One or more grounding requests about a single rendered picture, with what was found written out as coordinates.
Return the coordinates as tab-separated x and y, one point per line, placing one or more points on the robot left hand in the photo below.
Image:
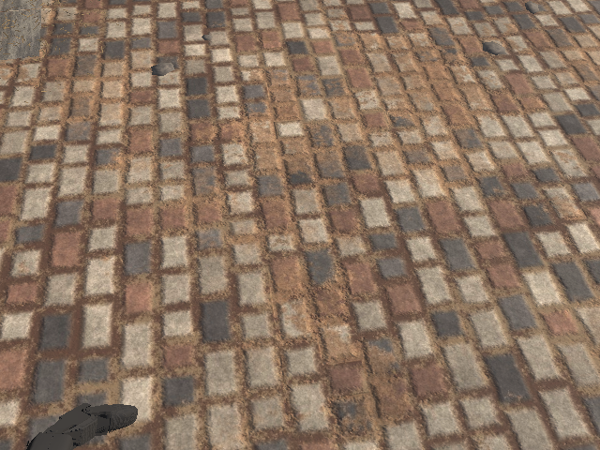
83	423

